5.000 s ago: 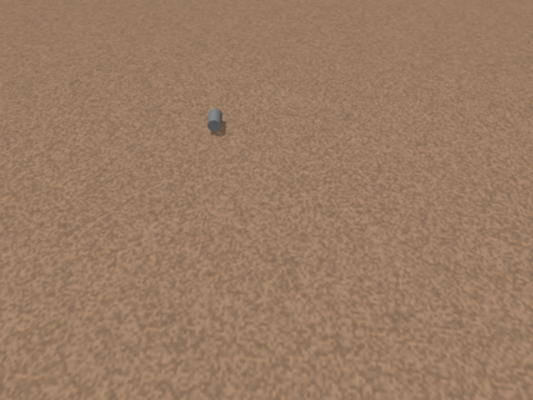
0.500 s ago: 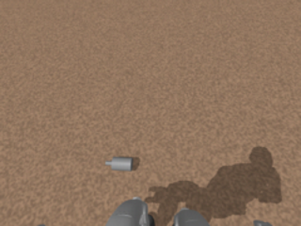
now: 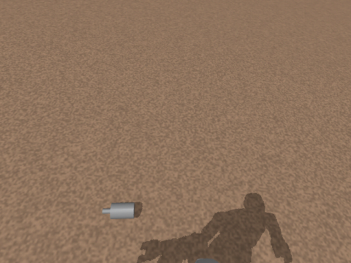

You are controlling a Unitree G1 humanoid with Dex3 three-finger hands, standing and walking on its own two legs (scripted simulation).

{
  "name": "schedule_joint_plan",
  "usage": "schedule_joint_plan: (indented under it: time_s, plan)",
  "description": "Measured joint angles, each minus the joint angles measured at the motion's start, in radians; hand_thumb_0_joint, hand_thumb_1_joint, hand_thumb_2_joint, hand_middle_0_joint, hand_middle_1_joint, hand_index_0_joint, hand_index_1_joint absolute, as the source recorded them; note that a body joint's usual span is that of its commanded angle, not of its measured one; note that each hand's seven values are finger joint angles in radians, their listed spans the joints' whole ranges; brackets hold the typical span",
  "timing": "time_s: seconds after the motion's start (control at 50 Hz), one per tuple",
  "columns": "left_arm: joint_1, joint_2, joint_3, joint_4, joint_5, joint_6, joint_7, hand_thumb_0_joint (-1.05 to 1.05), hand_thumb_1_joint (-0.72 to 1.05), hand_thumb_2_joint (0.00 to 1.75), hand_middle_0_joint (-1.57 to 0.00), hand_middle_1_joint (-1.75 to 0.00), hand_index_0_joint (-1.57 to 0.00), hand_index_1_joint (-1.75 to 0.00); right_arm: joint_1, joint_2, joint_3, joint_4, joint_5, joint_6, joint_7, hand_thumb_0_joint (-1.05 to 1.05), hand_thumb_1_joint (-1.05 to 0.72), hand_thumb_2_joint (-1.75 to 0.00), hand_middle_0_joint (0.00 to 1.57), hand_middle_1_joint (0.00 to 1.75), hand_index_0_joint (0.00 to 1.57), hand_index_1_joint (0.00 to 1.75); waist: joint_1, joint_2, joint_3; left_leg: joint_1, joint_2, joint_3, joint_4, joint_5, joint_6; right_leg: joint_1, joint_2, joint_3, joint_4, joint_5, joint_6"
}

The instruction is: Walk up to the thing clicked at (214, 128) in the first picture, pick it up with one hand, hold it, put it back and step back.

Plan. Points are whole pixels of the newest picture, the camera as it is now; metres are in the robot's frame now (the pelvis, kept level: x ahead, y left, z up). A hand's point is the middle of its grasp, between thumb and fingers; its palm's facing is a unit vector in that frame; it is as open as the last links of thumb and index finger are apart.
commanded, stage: walk up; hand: left
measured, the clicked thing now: (118, 210) +0.50 +0.23 -0.73
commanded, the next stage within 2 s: none
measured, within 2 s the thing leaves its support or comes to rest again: neither
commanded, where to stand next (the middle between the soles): +0.13 -0.05 m, yaw +2 degrees
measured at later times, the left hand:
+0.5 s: hand out of the picture +0.14 +0.22 -0.16, palm faces +0.03 -0.93 -0.36, open 7.4 cm
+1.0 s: hand (87, 258) +0.17 +0.20 -0.14, palm faces +0.01 -0.94 -0.35, open 7.4 cm
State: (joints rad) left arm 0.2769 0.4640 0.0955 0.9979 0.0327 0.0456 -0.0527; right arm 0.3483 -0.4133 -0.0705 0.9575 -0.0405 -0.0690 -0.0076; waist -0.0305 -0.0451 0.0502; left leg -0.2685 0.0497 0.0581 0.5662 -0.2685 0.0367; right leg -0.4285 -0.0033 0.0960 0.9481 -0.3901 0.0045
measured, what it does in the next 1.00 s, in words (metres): steps on the spot: right foot, then left foot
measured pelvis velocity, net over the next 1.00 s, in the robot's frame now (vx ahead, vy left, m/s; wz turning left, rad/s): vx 0.08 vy -0.06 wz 0.02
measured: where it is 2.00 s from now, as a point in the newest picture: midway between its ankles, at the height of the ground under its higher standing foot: outside the picture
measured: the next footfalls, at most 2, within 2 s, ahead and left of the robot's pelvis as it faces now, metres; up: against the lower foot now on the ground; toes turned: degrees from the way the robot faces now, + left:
right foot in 0.18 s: +0.09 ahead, -0.18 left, +0.00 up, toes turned +1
left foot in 0.42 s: +0.16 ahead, +0.07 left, +0.00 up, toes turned +2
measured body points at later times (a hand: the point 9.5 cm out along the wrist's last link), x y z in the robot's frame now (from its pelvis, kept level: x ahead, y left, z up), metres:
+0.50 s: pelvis +0.07 -0.04 -0.01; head +0.10 -0.04 +0.43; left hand +0.14 +0.27 -0.14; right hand +0.14 -0.34 -0.14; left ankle +0.12 +0.06 -0.74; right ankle +0.04 -0.18 -0.73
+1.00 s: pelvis +0.08 -0.06 +0.01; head +0.10 -0.06 +0.46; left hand +0.17 +0.25 -0.12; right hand +0.21 -0.35 -0.12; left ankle +0.12 +0.06 -0.73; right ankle +0.05 -0.19 -0.73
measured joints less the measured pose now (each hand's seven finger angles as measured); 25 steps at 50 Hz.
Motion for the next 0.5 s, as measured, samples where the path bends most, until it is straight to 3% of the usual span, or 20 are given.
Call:
schedule_joint_plan:
  time_s: [0.12, 0.16, 0.2, 0.26, 0.32, 0.38, 0.44, 0.5]
  plan:
    - [-0.007, -0.02, -0.01, 0.003, -0.005, -0.019, -0.005, 0.0, 0.91, 0.9, -0.2, -0.3, -0.2, -0.3, 0.01, -0.028, -0.004, -0.017, 0.002, 0.018, 0.016, 0.01, -0.9, -0.9, 0.2, 0.3, 0.2, 0.3, -0.015, 0.018, 0.011, 0.011, 0.028, 0.003, -0.011, -0.009, -0.013, 0.061, -0.03, -0.081, -0.174, -0.037, -0.009]
    - [-0.011, -0.029, -0.012, -0.006, -0.006, -0.036, -0.003, 0.0, 0.91, 0.9, -0.2, -0.3, -0.2, -0.3, 0.01, -0.035, 0.0, -0.019, 0.007, 0.034, 0.019, 0.01, -0.9, -0.9, 0.2, 0.3, 0.2, 0.3, -0.014, 0.028, 0.01, -0.002, 0.036, 0.0, 0.031, -0.038, -0.021, 0.117, -0.03, -0.103, -0.3, 0.016, -0.025]
    - [-0.018, -0.04, -0.009, -0.02, -0.001, -0.056, 0.007, 0.0, 0.91, 0.9, -0.2, -0.3, -0.2, -0.3, 0.008, -0.04, 0.006, -0.019, 0.013, 0.05, 0.015, 0.01, -0.9, -0.9, 0.2, 0.3, 0.2, 0.3, -0.005, 0.044, 0.013, -0.043, 0.038, -0.029, 0.141, -0.132, -0.018, 0.141, -0.014, -0.106, -0.345, 0.091, -0.013]
    - [-0.033, -0.078, -0.025, -0.038, -0.001, -0.061, 0.016, 0.0, 0.91, 0.9, -0.2, -0.3, -0.2, -0.3, -0.014, -0.032, 0.01, 0.004, 0.025, 0.067, 0.006, 0.01, -0.9, -0.9, 0.2, 0.3, 0.2, 0.3, 0.019, 0.078, 0.021, -0.119, -0.024, -0.111, 0.331, -0.211, -0.017, 0.146, -0.006, -0.118, -0.306, 0.061, -0.014]
    - [-0.037, -0.104, -0.043, -0.048, -0.01, -0.064, 0.02, 0.0, 0.9, 0.9, -0.21, -0.3, -0.2, -0.3, -0.033, -0.022, 0.018, 0.011, 0.034, 0.051, 0.009, 0.01, -0.9, -0.9, 0.2, 0.3, 0.2, 0.3, 0.033, 0.1, 0.022, -0.163, -0.043, -0.103, 0.369, -0.179, -0.021, 0.182, -0.008, -0.126, -0.335, 0.057, -0.012]
    - [-0.046, -0.107, -0.054, -0.046, -0.014, -0.068, 0.027, 0.0, 0.9, 0.9, -0.21, -0.3, -0.2, -0.3, -0.055, -0.001, 0.027, 0.017, 0.036, 0.039, 0.016, 0.01, -0.9, -0.9, 0.2, 0.3, 0.2, 0.3, 0.039, 0.097, 0.021, -0.147, -0.04, -0.071, 0.249, -0.133, -0.027, 0.205, -0.017, -0.132, -0.34, 0.041, 0.002]
    - [-0.071, -0.094, -0.062, -0.033, -0.03, -0.062, 0.036, 0.0, 0.9, 0.9, -0.21, -0.3, -0.2, -0.3, -0.091, 0.027, 0.035, 0.025, 0.033, 0.027, 0.015, 0.01, -0.9, -0.9, 0.2, 0.3, 0.2, 0.3, 0.036, 0.069, 0.032, -0.088, -0.054, -0.047, 0.079, 0.03, -0.02, 0.196, -0.039, -0.132, -0.273, -0.013, 0.015]
    - [-0.121, -0.094, -0.068, -0.011, -0.053, -0.046, 0.051, 0.0, 0.9, 0.9, -0.21, -0.3, -0.2, -0.3, -0.141, 0.052, 0.047, 0.032, 0.034, 0.026, 0.014, 0.01, -0.9, -0.9, 0.2, 0.3, 0.2, 0.3, 0.035, 0.046, 0.048, -0.086, -0.067, -0.042, 0.091, 0.004, -0.008, 0.178, -0.043, -0.104, -0.226, -0.014, -0.006]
